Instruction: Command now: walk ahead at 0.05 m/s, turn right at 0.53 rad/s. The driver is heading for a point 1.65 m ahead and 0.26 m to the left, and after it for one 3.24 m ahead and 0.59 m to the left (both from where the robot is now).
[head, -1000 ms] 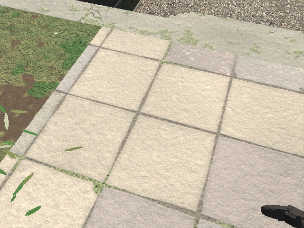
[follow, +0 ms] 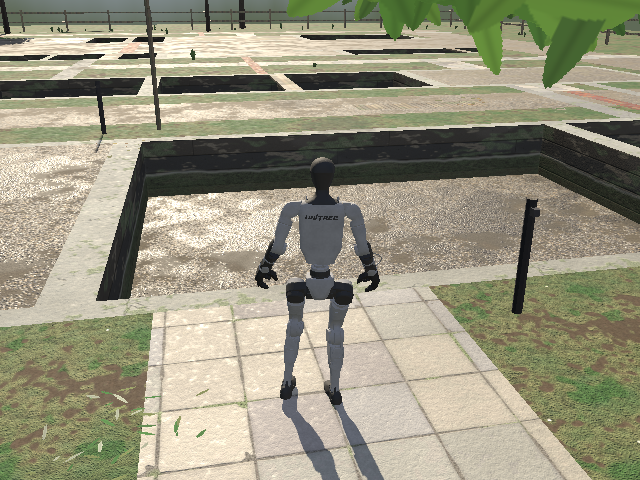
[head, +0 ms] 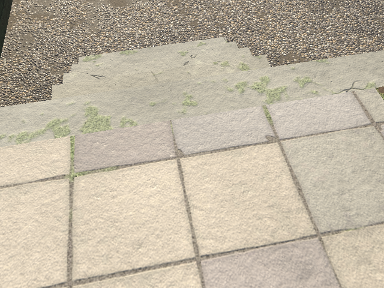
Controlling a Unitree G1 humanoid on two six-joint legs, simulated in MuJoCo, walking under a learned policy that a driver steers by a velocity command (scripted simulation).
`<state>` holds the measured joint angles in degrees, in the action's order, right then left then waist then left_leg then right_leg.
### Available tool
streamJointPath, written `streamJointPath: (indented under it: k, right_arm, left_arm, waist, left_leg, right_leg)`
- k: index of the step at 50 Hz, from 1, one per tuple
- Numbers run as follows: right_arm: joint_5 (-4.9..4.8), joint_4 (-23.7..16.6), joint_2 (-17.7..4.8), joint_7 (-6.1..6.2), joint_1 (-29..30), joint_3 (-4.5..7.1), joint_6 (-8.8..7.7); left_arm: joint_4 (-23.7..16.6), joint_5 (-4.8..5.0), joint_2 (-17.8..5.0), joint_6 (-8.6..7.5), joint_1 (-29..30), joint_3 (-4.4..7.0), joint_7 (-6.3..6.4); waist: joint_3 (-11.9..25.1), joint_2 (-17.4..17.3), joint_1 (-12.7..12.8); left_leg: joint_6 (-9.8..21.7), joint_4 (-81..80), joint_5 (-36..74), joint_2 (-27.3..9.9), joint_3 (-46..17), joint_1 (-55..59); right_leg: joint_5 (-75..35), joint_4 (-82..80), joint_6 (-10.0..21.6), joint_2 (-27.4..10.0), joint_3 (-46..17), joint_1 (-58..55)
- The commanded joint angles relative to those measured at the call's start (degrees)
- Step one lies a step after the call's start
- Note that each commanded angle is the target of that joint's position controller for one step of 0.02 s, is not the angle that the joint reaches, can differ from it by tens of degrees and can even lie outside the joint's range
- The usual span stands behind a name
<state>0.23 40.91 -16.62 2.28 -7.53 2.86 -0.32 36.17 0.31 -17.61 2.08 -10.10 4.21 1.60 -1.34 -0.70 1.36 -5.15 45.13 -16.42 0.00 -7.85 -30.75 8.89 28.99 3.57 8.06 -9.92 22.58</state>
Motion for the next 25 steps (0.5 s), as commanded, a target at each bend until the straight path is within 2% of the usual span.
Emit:
streamJointPath:
  k: [1, 3, 4, 5, 6, 7, 8, 9, 10, 11, 12, 13, 14, 15, 16, 17, 19, 20, 21, 22, 23, 24, 25]
  right_arm:
    - [-0.32, -3.93, -5.47, -0.53, -0.13, 1.65, -1.82]
    - [-0.32, -2.99, -5.19, -1.21, -3.18, 1.84, -2.53]
    - [0.18, -2.83, -6.36, -1.39, -4.06, 2.21, -2.75]
    - [1.39, -4.01, -10.02, -1.18, -3.05, 2.79, -2.49]
    - [3.03, -3.06, -12.11, -1.19, -2.78, 3.34, -1.88]
    - [2.36, -4.00, -9.33, -1.18, -2.65, 2.89, -1.94]
    - [1.63, -4.12, -7.46, -1.09, -1.97, 2.33, -1.95]
    - [0.88, -4.12, -5.95, -1.18, -0.38, 1.75, -1.87]
    - [0.09, -3.92, -4.22, -1.37, 1.15, 0.97, -1.84]
    - [0.01, -3.61, -2.94, -1.60, 2.21, 0.29, -1.55]
    - [-0.08, -3.50, -3.47, -1.81, 2.53, 0.50, -1.04]
    - [-0.37, -3.30, -5.34, -1.81, 0.99, 1.29, -0.45]
    - [-0.53, -3.00, -7.74, -1.69, -1.44, 2.16, 0.06]
    - [-0.60, -2.87, -9.22, -1.58, -3.06, 2.67, 0.41]
    - [-0.83, -3.05, -9.76, -1.47, -3.40, 2.89, 0.64]
    - [-1.29, -3.31, -9.76, -1.35, -2.94, 2.95, 0.79]
    - [-2.18, -3.67, -9.35, -0.90, -2.61, 3.03, 0.93]
    - [-1.97, -4.00, -8.25, -0.77, -2.54, 2.74, 0.66]
    - [-1.65, -5.20, -6.03, -0.92, -2.44, 2.26, 0.11]
    - [-1.50, -5.39, -5.62, -1.15, -1.38, 2.08, -0.27]
    - [-1.18, -5.63, -6.83, -1.36, -1.07, 2.58, -0.34]
    - [-1.17, -5.47, -8.29, -1.39, -0.73, 3.50, -0.01]
    - [-1.32, -5.02, -8.46, -1.31, -1.97, 4.06, 0.71]
  left_arm:
    - [-4.35, -0.05, -8.34, -0.12, 0.81, 2.27, 0.19]
    - [-4.59, 0.46, -7.09, 0.18, 1.75, 1.68, 0.17]
    - [-4.33, 0.57, -5.67, 0.28, 0.37, 1.21, 0.23]
    - [-4.18, -0.40, -2.66, 0.20, -2.85, 0.29, 0.07]
    - [-5.95, -0.02, -4.58, -0.39, -2.02, 0.87, -0.01]
    - [-4.92, -0.79, -9.08, -0.97, -1.95, 2.11, 0.00]
    - [-3.51, -0.25, -9.73, -0.87, -1.52, 2.59, 0.00]
    - [-2.01, -0.45, -7.31, -0.29, -2.21, 2.14, 0.25]
    - [-1.73, -1.00, -5.19, 0.24, -2.35, 1.45, 0.32]
    - [-1.24, -1.20, -2.27, 0.44, -2.62, 0.48, 0.04]
    - [-1.54, -1.17, -0.50, 0.27, -1.43, -0.24, -0.23]
    - [-2.25, -0.94, 0.11, -0.09, 1.24, -0.49, -0.38]
    - [-2.64, -0.39, -0.71, -0.35, 3.00, -0.20, -0.36]
    - [-2.47, 0.23, -1.91, -0.47, 3.18, 0.25, -0.26]
    - [-2.06, 0.68, -2.65, -0.55, 2.53, 0.58, -0.13]
    - [-1.37, 0.81, -2.84, -0.70, 1.39, 0.77, 0.00]
    - [-0.18, 0.40, -3.84, -1.14, -0.73, 1.32, 0.11]
    - [-0.25, -0.25, -5.33, -1.25, -2.13, 1.76, 0.33]
    - [0.40, -1.22, -9.17, -1.02, -2.37, 2.85, 0.45]
    - [0.49, -1.82, -8.81, -0.81, -2.73, 3.11, 0.18]
    - [-0.21, -2.15, -7.40, -0.97, -1.38, 2.68, 0.29]
    - [-0.73, -2.22, -6.15, -1.43, -1.09, 2.18, 0.62]
    - [-0.90, -1.65, -5.57, -1.97, 0.37, 1.88, 0.89]
  waist:
    - [8.87, 10.33, -0.14]
    - [9.34, 10.26, -2.07]
    - [9.07, 8.43, -2.16]
    - [9.68, -2.97, 0.35]
    - [6.01, -17.26, 1.52]
    - [6.74, -12.89, -0.63]
    - [6.40, -8.15, -0.92]
    - [6.13, -5.46, 0.04]
    - [5.70, -5.70, 0.53]
    - [5.68, -6.13, 1.29]
    - [5.05, -7.88, 0.95]
    - [4.72, -9.84, -0.74]
    - [4.86, -11.20, -2.33]
    - [5.45, -11.96, -3.04]
    - [5.66, -12.25, -2.92]
    - [5.57, -12.00, -2.17]
    - [6.25, -10.47, -1.16]
    - [7.93, -7.75, -0.79]
    - [7.96, 3.00, -2.32]
    - [6.45, 11.17, -0.93]
    - [5.47, 14.45, -0.18]
    - [4.61, 12.71, 0.39]
    - [3.82, 9.89, -0.67]
  left_leg:
    - [0.98, -6.11, -1.28, 1.39, 1.38, 4.69]
    - [2.70, -17.52, 5.04, 1.09, 3.06, 11.80]
    - [4.34, -22.92, 11.65, -2.17, 1.28, 17.31]
    - [8.85, -25.41, 20.78, -13.74, -9.60, 22.58]
    - [19.23, -26.77, 30.93, -21.48, -21.02, 21.34]
    - [22.79, -26.74, 30.13, -23.13, -22.73, 20.72]
    - [20.68, -25.39, 28.62, -19.52, -17.68, 20.33]
    - [17.80, -24.32, 26.58, -15.63, -13.17, 20.18]
    - [16.44, -23.98, 26.48, -13.89, -11.08, 19.77]
    - [15.17, -24.01, 27.53, -11.19, -7.79, 18.08]
    - [14.22, -23.74, 28.31, -8.48, -5.39, 17.28]
    - [14.32, -23.11, 28.78, -7.33, -5.41, 18.47]
    - [15.15, -22.52, 28.77, -7.83, -7.25, 20.73]
    - [15.93, -22.27, 28.10, -8.73, -9.50, 22.67]
    - [16.30, -22.14, 27.14, -9.31, -11.59, 23.81]
    - [16.16, -21.84, 26.40, -9.23, -12.99, 23.96]
    - [14.14, -20.94, 23.57, -8.23, -14.19, 20.39]
    - [12.01, -19.13, 19.16, -7.12, -13.15, 15.23]
    - [8.85, -14.41, 11.90, -2.16, -5.86, 8.46]
    - [5.99, -8.58, 0.07, 2.52, 0.69, 3.65]
    - [4.34, 0.02, -12.07, 2.89, 3.57, 0.28]
    - [3.18, 10.99, -18.33, 1.79, 3.61, -2.59]
    - [2.28, 17.79, -18.35, 1.05, 2.55, -4.36]
  right_leg:
    - [-5.84, -5.65, 8.27, -14.84, -17.13, -9.25]
    - [-10.96, -2.02, 6.60, -13.62, -17.02, -9.34]
    - [-6.48, 0.49, 4.22, -11.42, -15.65, -6.81]
    - [10.50, 10.83, 0.68, -5.61, -8.48, -1.48]
    - [26.99, 18.95, -2.59, 1.24, 0.48, 7.94]
    - [28.28, 30.57, -5.03, -1.69, -0.71, 9.19]
    - [25.05, 34.92, -5.92, -1.92, -1.38, 8.82]
    - [22.61, 35.42, -7.06, -2.69, -1.24, 7.86]
    - [20.21, 33.51, -8.10, -4.33, -0.60, 6.79]
    - [18.81, 28.17, -8.92, -5.87, 1.92, 2.99]
    - [18.08, 21.16, -9.43, -6.22, 5.16, 0.04]
    - [17.85, 15.44, -9.64, -5.81, 7.04, -1.38]
    - [17.32, 11.67, -9.65, -5.14, 7.73, -1.65]
    - [16.13, 8.55, -9.47, -4.73, 7.75, -2.17]
    - [14.06, 4.72, -8.93, -4.59, 7.63, -2.96]
    - [10.62, -0.43, -8.05, -4.32, 7.85, -4.61]
    - [2.91, -7.96, -5.49, -5.15, 7.46, -11.82]
    - [-1.31, -6.81, -3.75, -9.08, 5.62, -17.92]
    - [-6.88, -4.42, 0.20, -14.83, 1.20, -19.98]
    - [-10.70, -7.55, 5.17, -20.17, -4.46, -19.06]
    - [-15.55, -9.76, 9.71, -26.56, -9.61, -18.72]
    - [-21.53, -10.19, 12.22, -29.31, -10.97, -18.62]
    - [-25.32, -9.39, 12.21, -29.27, -9.06, -18.44]
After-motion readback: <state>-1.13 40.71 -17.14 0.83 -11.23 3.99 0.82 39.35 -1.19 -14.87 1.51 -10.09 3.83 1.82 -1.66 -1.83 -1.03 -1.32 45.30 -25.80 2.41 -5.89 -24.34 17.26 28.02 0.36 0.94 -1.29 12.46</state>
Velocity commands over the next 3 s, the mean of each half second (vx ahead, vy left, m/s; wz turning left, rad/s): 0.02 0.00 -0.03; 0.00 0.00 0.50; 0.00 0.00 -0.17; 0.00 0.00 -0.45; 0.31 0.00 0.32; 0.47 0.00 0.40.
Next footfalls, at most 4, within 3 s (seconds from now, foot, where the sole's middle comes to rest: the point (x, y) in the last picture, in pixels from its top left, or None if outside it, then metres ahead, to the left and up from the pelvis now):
0.08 left None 0.10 0.15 -0.77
0.40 right None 0.04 -0.10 -0.77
0.74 left None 0.04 0.17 -0.77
1.18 right None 0.10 -0.05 -0.77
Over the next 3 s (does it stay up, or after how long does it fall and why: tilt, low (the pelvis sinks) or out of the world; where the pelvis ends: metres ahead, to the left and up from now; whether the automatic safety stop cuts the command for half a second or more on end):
stays up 0.41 0.07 0.01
